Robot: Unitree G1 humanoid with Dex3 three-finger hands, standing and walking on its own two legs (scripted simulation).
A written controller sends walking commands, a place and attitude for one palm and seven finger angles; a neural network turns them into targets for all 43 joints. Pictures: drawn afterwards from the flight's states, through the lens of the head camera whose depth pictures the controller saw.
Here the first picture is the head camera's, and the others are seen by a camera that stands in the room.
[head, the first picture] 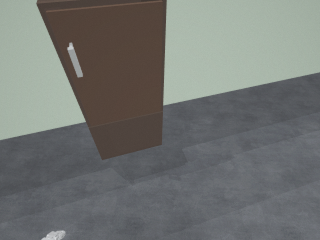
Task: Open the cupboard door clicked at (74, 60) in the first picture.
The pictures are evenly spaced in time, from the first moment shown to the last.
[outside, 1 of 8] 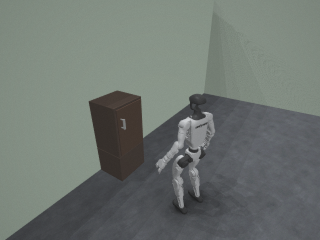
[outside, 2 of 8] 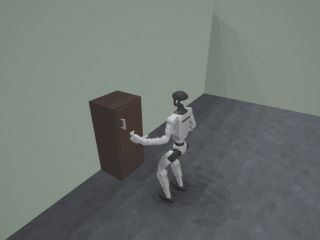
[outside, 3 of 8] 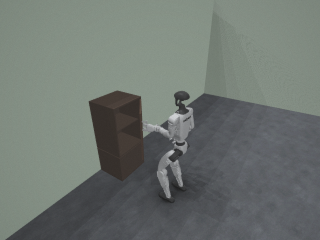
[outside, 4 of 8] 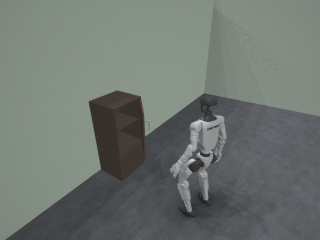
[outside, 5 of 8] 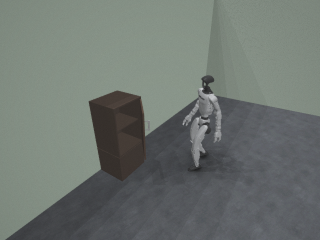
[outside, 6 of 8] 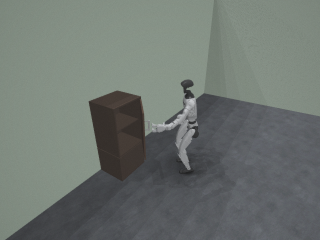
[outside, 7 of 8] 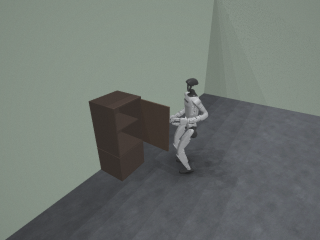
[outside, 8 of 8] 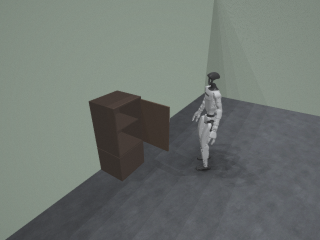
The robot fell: no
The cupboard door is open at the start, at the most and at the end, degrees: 0 92 88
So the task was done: yes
